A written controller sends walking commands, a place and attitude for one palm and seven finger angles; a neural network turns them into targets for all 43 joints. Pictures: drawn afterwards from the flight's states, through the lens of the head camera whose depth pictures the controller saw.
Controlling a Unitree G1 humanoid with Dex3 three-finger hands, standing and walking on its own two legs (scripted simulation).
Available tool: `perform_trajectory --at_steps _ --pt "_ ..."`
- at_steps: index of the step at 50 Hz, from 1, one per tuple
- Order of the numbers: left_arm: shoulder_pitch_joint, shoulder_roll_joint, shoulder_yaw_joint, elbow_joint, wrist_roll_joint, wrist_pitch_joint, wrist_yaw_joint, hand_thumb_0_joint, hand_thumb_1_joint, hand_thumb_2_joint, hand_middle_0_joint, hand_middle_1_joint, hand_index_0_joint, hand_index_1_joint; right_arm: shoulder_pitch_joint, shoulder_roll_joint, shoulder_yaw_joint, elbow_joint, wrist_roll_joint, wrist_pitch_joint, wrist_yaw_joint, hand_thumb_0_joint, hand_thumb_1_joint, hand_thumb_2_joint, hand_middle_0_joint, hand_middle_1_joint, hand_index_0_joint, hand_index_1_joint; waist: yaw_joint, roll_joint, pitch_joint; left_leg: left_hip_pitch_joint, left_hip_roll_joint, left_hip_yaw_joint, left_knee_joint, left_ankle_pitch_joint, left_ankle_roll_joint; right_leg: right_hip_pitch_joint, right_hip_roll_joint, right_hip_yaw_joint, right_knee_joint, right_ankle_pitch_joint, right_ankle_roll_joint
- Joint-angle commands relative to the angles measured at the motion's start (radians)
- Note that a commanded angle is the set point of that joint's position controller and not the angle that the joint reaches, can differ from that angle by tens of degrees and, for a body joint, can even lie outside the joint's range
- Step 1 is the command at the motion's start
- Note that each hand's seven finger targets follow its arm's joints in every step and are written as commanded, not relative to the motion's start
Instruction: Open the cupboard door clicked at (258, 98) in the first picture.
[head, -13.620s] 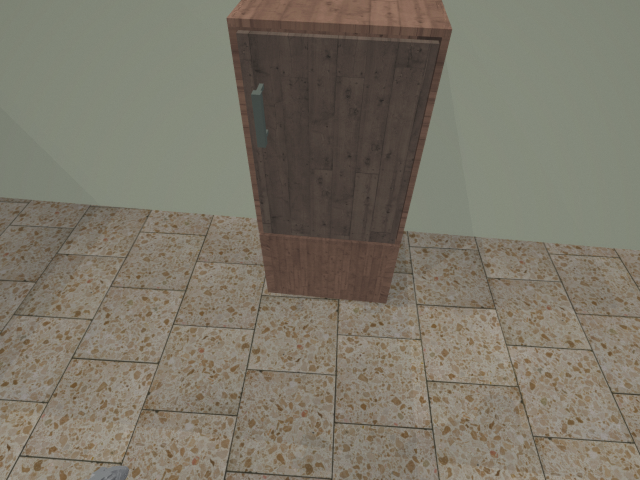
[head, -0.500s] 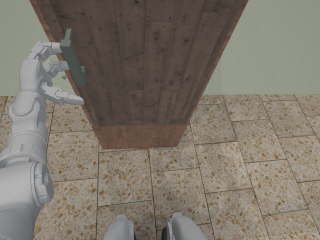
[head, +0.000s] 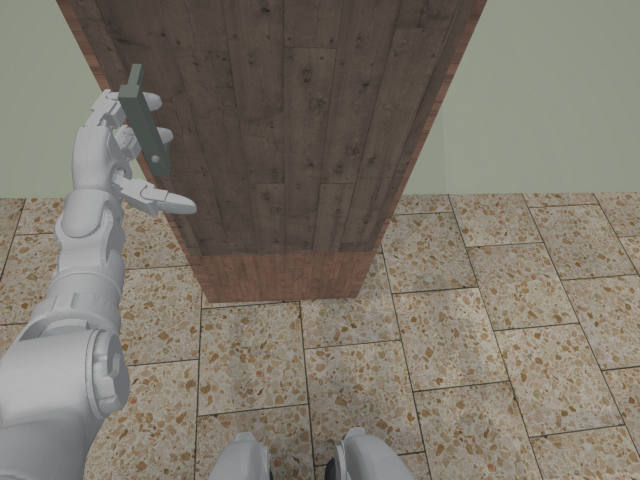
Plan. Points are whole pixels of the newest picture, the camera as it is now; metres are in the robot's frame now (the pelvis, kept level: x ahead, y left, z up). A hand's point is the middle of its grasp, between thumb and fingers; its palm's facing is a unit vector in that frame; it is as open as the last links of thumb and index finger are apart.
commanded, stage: slide the fingers in behind the handle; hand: left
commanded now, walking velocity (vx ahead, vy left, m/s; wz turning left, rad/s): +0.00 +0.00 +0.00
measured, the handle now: (150, 123) +0.54 +0.19 +0.08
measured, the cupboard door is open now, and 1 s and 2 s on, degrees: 0 0 26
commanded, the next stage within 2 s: close the thumb around the handle in 0.44 s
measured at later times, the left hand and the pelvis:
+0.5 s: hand (157, 158) +0.49 +0.18 +0.07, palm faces +0.00 -1.00 +0.00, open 14.0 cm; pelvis +0.00 +0.00 +0.00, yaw +0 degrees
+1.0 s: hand (155, 159) +0.49 +0.18 +0.07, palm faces +0.00 -1.00 +0.00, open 8.3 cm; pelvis +0.00 +0.01 +0.00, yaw +0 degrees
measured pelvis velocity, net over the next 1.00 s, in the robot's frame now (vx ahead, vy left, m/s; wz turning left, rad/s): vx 0.00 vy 0.01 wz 0.00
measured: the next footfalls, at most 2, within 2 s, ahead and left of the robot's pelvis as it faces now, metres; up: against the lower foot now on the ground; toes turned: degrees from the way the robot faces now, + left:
none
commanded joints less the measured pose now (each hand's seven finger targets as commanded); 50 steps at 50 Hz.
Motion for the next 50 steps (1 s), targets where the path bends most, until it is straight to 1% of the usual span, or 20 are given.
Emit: perform_trajectory --at_steps 1,3,4,7,8,13,15,17,22,27,28,29,30,33,35,39,40,41,48,50 --pt "-0.476 0.205 -0.002 -0.183 -0.008 -0.054 0.001 0.0 -0.5 0.3 -0.3 -1.2 -0.3 -1.2 0.141 -0.174 -0.065 -0.042 0.001 -0.024 -0.012 0.0 -0.9 -0.9 0.2 0.3 0.2 0.3 -0.032 0.082 -0.423 0.309 -0.009 -0.057 -0.102 0.311 0.0 0.153 0.0 0.04 -0.114 0.295 0.013" --pt "-0.477 0.208 -0.002 -0.189 -0.008 -0.044 0.003 0.0 -0.5 0.3 -0.3 -1.2 -0.3 -1.2 0.14 -0.174 -0.065 -0.045 0.002 -0.025 -0.013 0.0 -0.9 -0.9 0.2 0.3 0.2 0.3 -0.035 0.085 -0.43 0.303 -0.01 -0.049 -0.097 0.307 0.003 0.159 -0.002 0.045 -0.121 0.299 0.015" --pt "-0.465 0.26 0.049 -0.194 -0.012 -0.048 0.007 0.0 -0.5 0.3 -0.3 -1.2 -0.3 -1.2 0.147 -0.179 -0.065 -0.048 -0.002 -0.026 -0.015 0.0 -0.9 -0.9 0.2 0.3 0.2 0.3 -0.018 0.076 -0.454 0.297 -0.012 -0.051 -0.093 0.324 0.005 0.187 -0.001 0.048 -0.113 0.317 0.012" --pt "-0.456 0.284 0.065 -0.225 -0.011 -0.055 0.01 0.0 -0.5 0.3 -0.3 -1.2 -0.3 -1.2 0.141 -0.173 -0.062 -0.058 0.001 -0.025 -0.017 0.0 -0.9 -0.9 0.2 0.3 0.2 0.3 -0.003 0.082 -0.494 0.295 -0.013 -0.046 -0.095 0.355 0.002 0.229 -0.003 0.051 -0.105 0.359 0.014" --pt "-0.463 0.242 0.029 -0.23 -0.009 -0.057 0.008 0.0 -0.5 0.3 -0.3 -1.2 -0.3 -1.2 0.137 -0.167 -0.06 -0.06 0.001 -0.026 -0.015 0.0 -0.9 -0.9 0.2 0.3 0.2 0.3 -0.014 0.101 -0.486 0.306 -0.013 -0.044 -0.094 0.361 0.002 0.216 -0.002 0.05 -0.106 0.363 0.015" --pt "-0.431 0.26 0.037 -0.177 -0.006 -0.043 0.004 0.0 -0.5 0.3 -0.3 -1.2 -0.3 -1.2 0.144 -0.176 -0.061 -0.058 0.004 -0.022 -0.015 0.0 -0.9 -0.9 0.2 0.3 0.2 0.3 -0.02 0.056 -0.425 0.25 -0.014 -0.039 -0.101 0.303 0.007 0.219 0.0 0.056 -0.12 0.328 0.017" --pt "-0.436 0.261 0.042 -0.193 -0.01 -0.044 -0.002 0.0 -0.5 0.3 -0.3 -1.2 -0.3 -1.2 0.147 -0.176 -0.064 -0.06 0.004 -0.022 -0.016 0.0 -0.9 -0.9 0.2 0.3 0.2 0.3 -0.014 0.081 -0.451 0.275 -0.014 -0.039 -0.103 0.33 0.005 0.222 -0.002 0.055 -0.117 0.349 0.016" --pt "-0.441 0.216 0.011 -0.216 -0.021 -0.045 -0.012 0.0 -0.5 0.3 -0.3 -1.2 -0.3 -1.2 0.144 -0.173 -0.065 -0.057 0.003 -0.024 -0.014 0.0 -0.9 -0.9 0.2 0.3 0.2 0.3 -0.021 0.092 -0.461 0.309 -0.01 -0.042 -0.099 0.35 0.003 0.2 0.0 0.049 -0.118 0.355 0.015" --pt "-0.45 0.242 0.029 -0.179 -0.025 -0.038 -0.015 0.0 -0.5 0.3 -0.3 -1.2 -0.3 -1.2 0.152 -0.179 -0.065 -0.047 0.005 -0.022 -0.019 0.0 -0.9 -0.9 0.2 0.3 0.2 0.3 -0.032 0.041 -0.408 0.263 -0.009 -0.045 -0.101 0.315 0.007 0.192 0.0 0.05 -0.123 0.33 0.018" --pt "-0.479 0.241 0.03 -0.234 -0.016 -0.062 -0.001 0.0 -0.5 0.3 -0.3 -1.2 -0.3 -1.2 0.15 -0.176 -0.067 -0.048 -0.001 -0.028 -0.017 0.0 -0.9 -0.9 0.2 0.3 0.2 0.3 -0.023 0.099 -0.48 0.335 -0.008 -0.053 -0.091 0.365 0.001 0.173 0.0 0.046 -0.109 0.341 0.014" --pt "-0.457 0.247 0.035 -0.229 -0.012 -0.065 0.001 0.0 -0.444 0.324 -0.304 -1.206 -0.304 -1.206 0.149 -0.176 -0.066 -0.049 -0.002 -0.028 -0.015 0.0 -0.9 -0.9 0.2 0.3 0.2 0.3 -0.011 0.12 -0.487 0.346 -0.007 -0.056 -0.093 0.377 -0.003 0.169 0.001 0.043 -0.104 0.339 0.01" --pt "-0.477 0.233 0.025 -0.25 -0.017 -0.074 0.001 0.0 -0.388 0.348 -0.308 -1.212 -0.308 -1.212 0.152 -0.175 -0.066 -0.048 -0.004 -0.03 -0.014 0.0 -0.9 -0.9 0.2 0.3 0.2 0.3 -0.021 0.134 -0.501 0.371 -0.005 -0.06 -0.086 0.407 -0.002 0.155 0.003 0.038 -0.096 0.354 0.009" --pt "-0.452 0.246 0.036 -0.224 -0.011 -0.071 0.002 0.0 -0.332 0.372 -0.312 -1.218 -0.312 -1.218 0.152 -0.177 -0.067 -0.043 -0.003 -0.027 -0.013 0.0 -0.9 -0.9 0.2 0.3 0.2 0.3 -0.011 0.116 -0.502 0.366 -0.003 -0.062 -0.085 0.411 -0.006 0.156 0.002 0.036 -0.094 0.354 0.01" --pt "-0.44 0.219 0.015 -0.18 -0.01 -0.047 0.002 0.0 -0.164 0.444 -0.324 -1.236 -0.324 -1.236 0.149 -0.179 -0.067 -0.046 0.0 -0.021 -0.01 0.0 -0.9 -0.9 0.2 0.3 0.2 0.3 -0.024 0.075 -0.441 0.321 -0.006 -0.059 -0.096 0.357 -0.002 0.157 0.004 0.034 -0.109 0.322 0.014" --pt "-0.427 0.267 0.056 -0.18 -0.01 -0.039 0.006 0.0 -0.052 0.492 -0.332 -1.248 -0.332 -1.248 0.152 -0.183 -0.065 -0.052 -0.001 -0.019 -0.014 0.0 -0.9 -0.9 0.2 0.3 0.2 0.3 -0.01 0.087 -0.451 0.31 -0.008 -0.053 -0.1 0.368 -0.001 0.183 0.001 0.037 -0.107 0.341 0.012" --pt "-0.44 0.228 0.03 -0.221 -0.018 -0.047 0.003 0.0 0.172 0.588 -0.348 -1.272 -0.348 -1.272 0.155 -0.177 -0.066 -0.059 -0.002 -0.019 -0.013 0.0 -0.9 -0.9 0.2 0.3 0.2 0.3 -0.017 0.075 -0.461 0.347 -0.005 -0.061 -0.101 0.406 -0.002 0.176 0.005 0.029 -0.103 0.36 0.009" --pt "-0.41 0.22 0.029 -0.217 -0.017 -0.05 0.001 0.0 0.228 0.612 -0.352 -1.278 -0.352 -1.278 0.147 -0.175 -0.066 -0.061 -0.001 -0.018 -0.011 0.0 -0.9 -0.9 0.2 0.3 0.2 0.3 -0.002 0.097 -0.474 0.36 -0.005 -0.058 -0.1 0.421 -0.006 0.169 0.005 0.03 -0.102 0.363 0.009" --pt "-0.432 0.199 0.008 -0.237 -0.021 -0.056 0.001 0.0 0.284 0.636 -0.356 -1.284 -0.356 -1.284 0.143 -0.174 -0.067 -0.06 -0.001 -0.019 -0.01 0.0 -0.9 -0.9 0.2 0.3 0.2 0.3 -0.017 0.093 -0.47 0.367 -0.003 -0.059 -0.096 0.417 -0.006 0.157 0.005 0.029 -0.103 0.359 0.011" --pt "-0.438 0.171 -0.014 -0.192 -0.016 -0.048 0.004 0.0 0.676 0.804 -0.384 -1.326 -0.384 -1.326 0.143 -0.175 -0.069 -0.047 0.0 -0.017 -0.009 0.0 -0.9 -0.9 0.2 0.3 0.2 0.3 -0.025 0.09 -0.413 0.35 -0.003 -0.065 -0.104 0.361 -0.007 0.115 0.005 0.023 -0.111 0.301 0.01" --pt "-0.464 0.195 0.001 -0.197 -0.013 -0.051 0.011 0.0 0.788 0.852 -0.392 -1.338 -0.392 -1.338 0.146 -0.18 -0.07 -0.043 0.0 -0.017 -0.012 0.0 -0.9 -0.9 0.2 0.3 0.2 0.3 -0.03 0.08 -0.427 0.361 -0.001 -0.071 -0.102 0.372 -0.006 0.111 0.005 0.023 -0.107 0.305 0.01"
